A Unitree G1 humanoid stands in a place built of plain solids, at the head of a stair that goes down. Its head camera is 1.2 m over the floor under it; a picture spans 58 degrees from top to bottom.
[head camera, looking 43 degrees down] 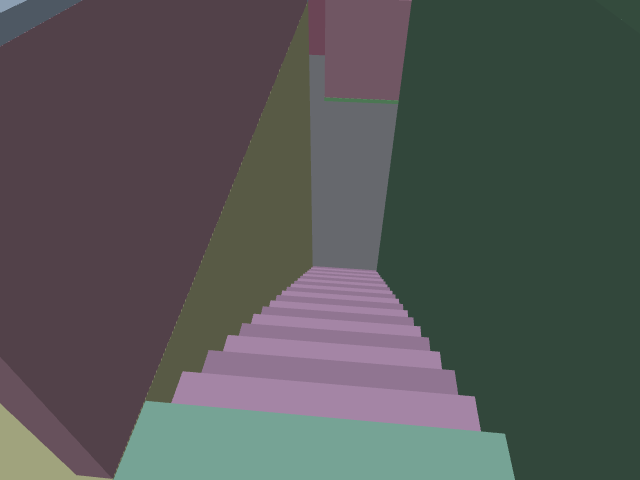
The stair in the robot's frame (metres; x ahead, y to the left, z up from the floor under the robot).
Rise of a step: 0.19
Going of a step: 0.21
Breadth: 1.02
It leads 5 degrees to the right of straight ahead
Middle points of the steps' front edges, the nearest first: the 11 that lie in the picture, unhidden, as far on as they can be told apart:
0.56 0.00 0.00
0.76 -0.02 -0.19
0.97 -0.04 -0.38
1.18 -0.06 -0.58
1.39 -0.08 -0.77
1.60 -0.10 -0.96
1.81 -0.12 -1.15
2.02 -0.14 -1.35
2.23 -0.16 -1.54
2.44 -0.18 -1.73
2.65 -0.20 -1.92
